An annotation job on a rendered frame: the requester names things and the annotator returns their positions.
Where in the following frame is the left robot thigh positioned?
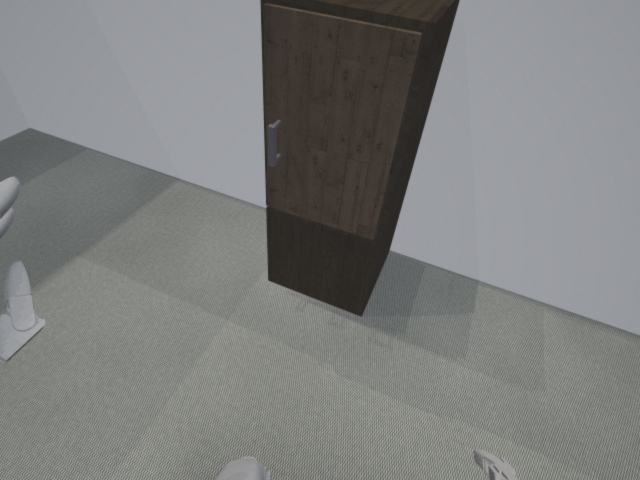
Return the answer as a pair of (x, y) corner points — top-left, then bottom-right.
(214, 459), (271, 480)

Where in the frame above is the robot right hand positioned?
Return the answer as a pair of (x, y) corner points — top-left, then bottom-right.
(474, 449), (518, 480)

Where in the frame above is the robot left hand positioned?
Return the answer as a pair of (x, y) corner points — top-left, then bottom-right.
(0, 177), (45, 364)

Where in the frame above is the cupboard door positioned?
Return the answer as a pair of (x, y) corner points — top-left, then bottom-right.
(263, 3), (422, 240)

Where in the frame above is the handle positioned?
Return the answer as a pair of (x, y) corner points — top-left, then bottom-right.
(267, 120), (281, 167)

